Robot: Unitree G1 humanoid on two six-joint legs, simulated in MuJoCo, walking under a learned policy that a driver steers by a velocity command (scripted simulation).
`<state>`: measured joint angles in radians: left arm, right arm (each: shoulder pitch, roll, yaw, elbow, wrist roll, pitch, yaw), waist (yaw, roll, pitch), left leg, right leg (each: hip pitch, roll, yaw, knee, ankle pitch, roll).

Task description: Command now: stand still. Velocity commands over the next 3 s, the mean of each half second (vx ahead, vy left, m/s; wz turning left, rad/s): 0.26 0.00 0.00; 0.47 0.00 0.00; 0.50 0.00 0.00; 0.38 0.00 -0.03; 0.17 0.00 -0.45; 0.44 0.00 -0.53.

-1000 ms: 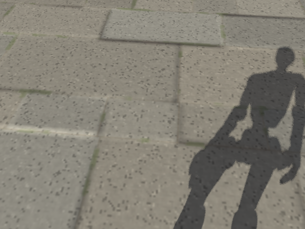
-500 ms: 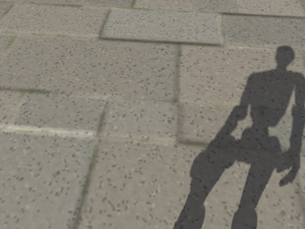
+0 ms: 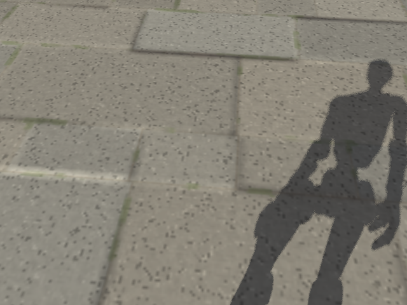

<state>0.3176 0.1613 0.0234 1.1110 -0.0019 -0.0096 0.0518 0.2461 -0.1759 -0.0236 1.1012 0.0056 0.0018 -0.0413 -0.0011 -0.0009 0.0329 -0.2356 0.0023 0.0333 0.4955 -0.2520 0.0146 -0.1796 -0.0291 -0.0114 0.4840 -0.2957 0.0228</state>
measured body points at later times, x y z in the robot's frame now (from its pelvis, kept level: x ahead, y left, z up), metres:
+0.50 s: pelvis +0.10 -0.05 +0.01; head +0.11 -0.07 +0.46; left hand +0.02 +0.18 -0.13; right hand +0.20 -0.31 -0.14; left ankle +0.12 +0.10 -0.65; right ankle +0.01 -0.14 -0.74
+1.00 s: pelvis +0.39 -0.01 +0.01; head +0.40 -0.01 +0.46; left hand +0.49 +0.25 -0.12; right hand +0.42 -0.27 -0.14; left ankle +0.41 +0.07 -0.74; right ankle +0.41 -0.17 -0.65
